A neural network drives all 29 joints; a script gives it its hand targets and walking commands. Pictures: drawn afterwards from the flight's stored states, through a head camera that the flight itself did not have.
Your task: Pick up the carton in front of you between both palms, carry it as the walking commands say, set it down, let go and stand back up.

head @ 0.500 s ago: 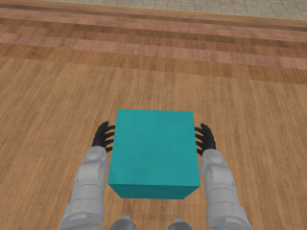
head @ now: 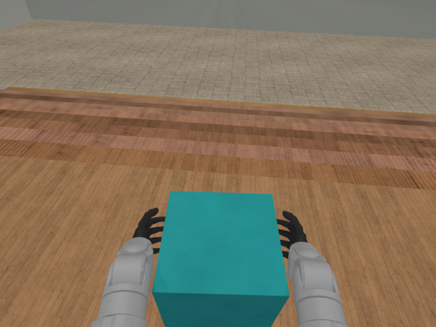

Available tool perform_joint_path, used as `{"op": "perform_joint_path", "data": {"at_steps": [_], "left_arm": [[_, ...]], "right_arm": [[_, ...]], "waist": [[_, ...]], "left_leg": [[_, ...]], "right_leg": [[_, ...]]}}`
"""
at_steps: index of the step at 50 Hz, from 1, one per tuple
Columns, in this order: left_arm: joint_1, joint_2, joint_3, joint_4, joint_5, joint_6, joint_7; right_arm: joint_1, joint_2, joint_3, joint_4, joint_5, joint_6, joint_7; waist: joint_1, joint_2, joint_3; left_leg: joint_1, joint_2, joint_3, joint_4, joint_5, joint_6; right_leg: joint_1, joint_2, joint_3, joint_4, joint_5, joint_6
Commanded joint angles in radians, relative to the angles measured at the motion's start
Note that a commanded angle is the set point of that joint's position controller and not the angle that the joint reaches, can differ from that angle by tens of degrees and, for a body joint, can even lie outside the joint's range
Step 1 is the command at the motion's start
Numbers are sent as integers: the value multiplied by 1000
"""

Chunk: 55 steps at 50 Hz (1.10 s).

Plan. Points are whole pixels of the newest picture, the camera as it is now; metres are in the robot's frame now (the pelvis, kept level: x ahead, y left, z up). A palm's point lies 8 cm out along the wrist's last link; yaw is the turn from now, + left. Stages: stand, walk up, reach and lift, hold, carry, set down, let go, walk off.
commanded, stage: reach and lift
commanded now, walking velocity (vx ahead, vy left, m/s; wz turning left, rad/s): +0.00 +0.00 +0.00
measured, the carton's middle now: (218, 266) +0.29 +0.00 -0.05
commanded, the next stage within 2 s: hold in 0.90 s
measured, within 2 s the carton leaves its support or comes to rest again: neither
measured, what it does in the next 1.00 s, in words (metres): stands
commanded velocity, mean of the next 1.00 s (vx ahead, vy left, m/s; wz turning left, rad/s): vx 0.00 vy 0.00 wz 0.00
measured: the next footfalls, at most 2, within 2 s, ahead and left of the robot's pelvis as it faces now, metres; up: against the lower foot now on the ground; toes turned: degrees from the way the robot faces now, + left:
none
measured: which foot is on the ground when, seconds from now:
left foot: down 0.00-1.00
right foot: down 0.00-1.00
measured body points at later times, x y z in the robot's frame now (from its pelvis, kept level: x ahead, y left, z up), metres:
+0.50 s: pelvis +0.00 +0.00 +0.00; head -0.03 +0.00 +0.45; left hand +0.31 +0.15 +0.02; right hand +0.31 -0.15 +0.02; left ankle +0.02 +0.13 -0.74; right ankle +0.01 -0.12 -0.74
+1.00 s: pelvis +0.01 +0.00 +0.01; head -0.03 -0.01 +0.45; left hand +0.30 +0.15 +0.04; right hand +0.30 -0.15 +0.04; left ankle +0.02 +0.13 -0.74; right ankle +0.01 -0.12 -0.74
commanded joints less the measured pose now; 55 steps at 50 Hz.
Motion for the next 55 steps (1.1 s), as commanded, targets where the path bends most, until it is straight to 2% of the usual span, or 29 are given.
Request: {"op": "perform_joint_path", "data": {"at_steps": [1,2,4,5,7,9,10,11,13,15,18,19,20,21,24,25,27,28,29,31,33,35,36,38,44,46,48,50,55], "left_arm": [[-515,-959,-489,-11,-209,-27,-243],[-542,-935,-478,-11,-199,-32,-246],[-575,-971,-490,-35,-210,-37,-247],[-580,-966,-499,-8,-206,-31,-250],[-513,-946,-422,65,-162,-15,-244],[-625,-955,-429,11,-186,-37,-250],[-595,-926,-440,29,-184,-40,-256],[-624,-940,-455,14,-188,-39,-258],[-627,-956,-493,0,-194,-41,-257],[-640,-977,-514,-41,-214,-37,-247],[-599,-962,-509,8,-224,-15,-254],[-555,-958,-498,-9,-208,-11,-248],[-511,-954,-499,21,-206,-1,-241],[-522,-928,-500,-52,-186,-2,-242],[-510,-928,-496,-62,-218,4,-241],[-435,-914,-454,-29,-190,0,-242],[-516,-936,-488,-62,-204,5,-241],[-436,-902,-494,-50,-211,12,-243],[-505,-909,-502,-110,-218,3,-248],[-506,-928,-526,-112,-228,14,-247],[-442,-965,-537,-107,-237,21,-248],[-454,-918,-526,-135,-225,24,-249],[-484,-924,-504,-107,-215,29,-246],[-479,-914,-530,-132,-242,37,-243],[-502,-897,-517,-151,-230,41,-253],[-466,-938,-564,-170,-264,53,-247],[-452,-906,-540,-171,-240,76,-243],[-448,-921,-593,-220,-288,90,-238],[-441,-882,-590,-254,-253,114,-234]], "right_arm": [[-511,941,485,31,189,-4,255],[-503,954,478,23,183,-4,257],[-552,982,505,7,199,-8,262],[-549,963,477,34,190,-8,259],[-533,959,462,66,184,-1,259],[-575,953,471,37,156,-12,254],[-579,994,459,54,175,-17,256],[-566,971,450,64,169,-23,254],[-608,1016,482,25,181,-29,253],[-604,999,494,25,199,-29,258],[-540,950,467,18,180,-3,246],[-534,942,495,-17,189,-1,250],[-490,929,467,26,178,10,250],[-492,951,454,33,174,19,251],[-432,936,479,1,196,26,247],[-512,930,512,-50,208,20,257],[-499,953,503,-4,213,25,245],[-422,964,513,-55,221,23,245],[-470,959,516,-68,204,22,245],[-441,970,529,-96,223,21,242],[-459,936,532,-111,228,37,242],[-449,952,536,-108,221,43,236],[-454,932,518,-94,211,42,235],[-404,918,512,-74,211,51,246],[-455,957,538,-115,221,62,239],[-409,930,545,-139,227,71,237],[-443,926,551,-144,248,93,231],[-443,916,596,-245,263,107,228],[-423,939,583,-187,260,125,234]], "waist": [[24,-5,-123],[-12,11,-146],[26,-31,-163],[1,-11,-171],[38,12,-120],[4,-35,-126],[16,-38,-179],[17,22,-175],[13,-50,-201],[29,6,-258],[-23,-3,-217],[5,30,-201],[-18,-17,-171],[13,-8,-162],[-8,4,-198],[56,-15,-201],[25,49,-203],[8,-7,-206],[33,-38,-218],[-1,17,-207],[-1,5,-214],[39,-19,-239],[-7,14,-188],[-10,-1,-168],[26,-33,-220],[-22,-7,-195],[33,-3,-214],[-10,-9,-219],[16,-9,-141]], "left_leg": [[46,-52,-26,-76,43,10],[79,-61,-10,-78,20,12],[71,-58,-8,-45,42,12],[63,-57,-18,-54,68,13],[70,-58,2,-65,12,15],[62,-61,8,-53,-15,17],[86,-54,9,-55,7,20],[35,-57,13,-55,-11,13],[87,-54,-6,-55,40,15],[89,-59,1,-38,97,3],[94,-49,4,-65,48,4],[96,-61,3,-70,87,-2],[125,-51,-13,-79,115,-1],[125,-56,-4,-66,163,-4],[144,-63,4,-69,183,-13],[129,-69,1,-102,208,-2],[143,-65,10,-80,187,-4],[152,-59,-4,-92,176,7],[140,-70,5,-80,206,5],[149,-76,8,-78,219,-4],[166,-74,-7,-83,270,-8],[158,-70,0,-84,257,-1],[160,-80,10,-83,227,-8],[138,-68,-3,-106,208,-9],[164,-75,2,-97,209,5],[193,-68,-14,-100,279,-6],[183,-81,4,-108,258,-1],[184,-59,-18,-121,272,5],[181,-75,-1,-128,220,1]], "right_leg": [[22,62,2,-71,59,-17],[6,60,2,-73,56,-13],[13,56,4,-67,44,-14],[31,69,0,-67,67,-15],[-2,64,-2,-63,13,-12],[-25,62,-7,-58,3,-8],[-1,63,-8,-66,8,-2],[26,54,11,-58,22,-13],[8,69,-5,-62,40,-2],[76,58,12,-51,99,-16],[64,69,0,-66,71,-15],[49,64,-1,-67,107,-15],[41,77,-1,-73,113,-14],[20,67,1,-91,131,-8],[94,64,0,-98,184,-5],[99,75,-5,-87,235,13],[115,59,12,-83,206,3],[106,73,12,-87,198,2],[102,71,3,-94,222,10],[118,67,17,-82,258,-1],[106,76,14,-110,253,2],[161,71,4,-110,244,9],[128,62,17,-113,237,3],[140,75,10,-109,239,-4],[154,67,7,-114,229,8],[120,68,16,-117,292,-4],[187,64,16,-125,294,10],[177,69,6,-112,290,7],[159,66,18,-139,259,8]]}}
